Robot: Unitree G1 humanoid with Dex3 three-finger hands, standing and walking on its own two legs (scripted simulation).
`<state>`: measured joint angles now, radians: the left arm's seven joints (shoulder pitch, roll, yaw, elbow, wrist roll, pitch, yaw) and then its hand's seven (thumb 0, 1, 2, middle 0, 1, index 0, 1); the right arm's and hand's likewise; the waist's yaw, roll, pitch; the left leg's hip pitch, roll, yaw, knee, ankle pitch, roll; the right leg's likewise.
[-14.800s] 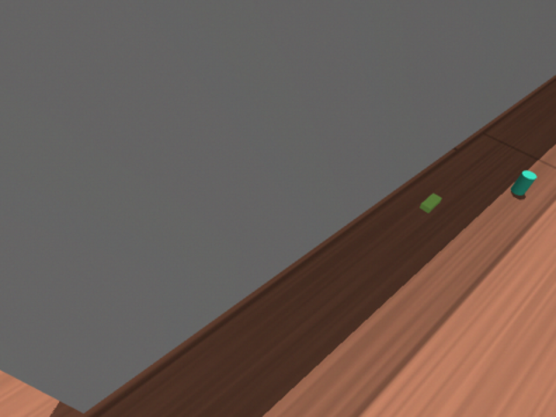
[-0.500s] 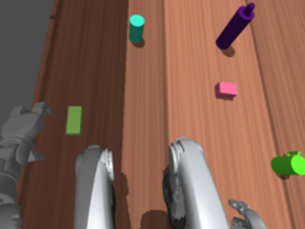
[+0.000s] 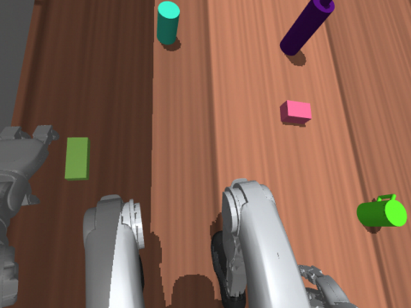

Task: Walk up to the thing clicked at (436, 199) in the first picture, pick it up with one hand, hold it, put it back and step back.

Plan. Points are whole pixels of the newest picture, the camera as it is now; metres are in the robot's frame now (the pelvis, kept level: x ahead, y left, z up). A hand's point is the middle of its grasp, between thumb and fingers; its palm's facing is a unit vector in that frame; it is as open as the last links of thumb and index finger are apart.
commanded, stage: rise first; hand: left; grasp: from above
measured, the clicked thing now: (78, 158) +0.46 +0.26 -0.32
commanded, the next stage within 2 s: approach in 0.54 s
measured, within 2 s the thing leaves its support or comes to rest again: neither
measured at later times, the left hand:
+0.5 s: hand (44, 167) +0.41 +0.30 -0.19, palm faces -0.47 -0.05 -0.88, open 14.2 cm
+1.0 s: hand (62, 149) +0.45 +0.27 -0.21, palm faces -0.40 -0.03 -0.91, open 14.1 cm
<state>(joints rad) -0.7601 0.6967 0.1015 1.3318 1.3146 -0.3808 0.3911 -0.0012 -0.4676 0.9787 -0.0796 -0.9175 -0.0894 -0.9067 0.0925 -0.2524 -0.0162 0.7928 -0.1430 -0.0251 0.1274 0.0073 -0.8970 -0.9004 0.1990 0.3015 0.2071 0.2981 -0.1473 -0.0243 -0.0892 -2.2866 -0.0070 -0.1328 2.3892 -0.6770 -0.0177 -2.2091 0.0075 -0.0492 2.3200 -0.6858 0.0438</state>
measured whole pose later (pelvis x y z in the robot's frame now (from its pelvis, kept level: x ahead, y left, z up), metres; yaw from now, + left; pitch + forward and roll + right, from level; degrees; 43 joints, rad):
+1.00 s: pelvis +0.01 +0.00 -0.02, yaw -2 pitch +33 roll -8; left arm -0.90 0.73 0.11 1.48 1.38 -0.30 0.55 0.00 -0.50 0.98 -0.08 -1.00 -0.09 -0.98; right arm 0.09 -0.26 0.05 0.79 -0.21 -0.07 0.15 0.01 -0.91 -0.90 0.20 0.30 0.21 0.30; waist -0.25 -0.04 -0.04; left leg -2.35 0.00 -0.16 2.48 -0.71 -0.03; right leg -2.28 0.02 -0.07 2.39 -0.70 0.04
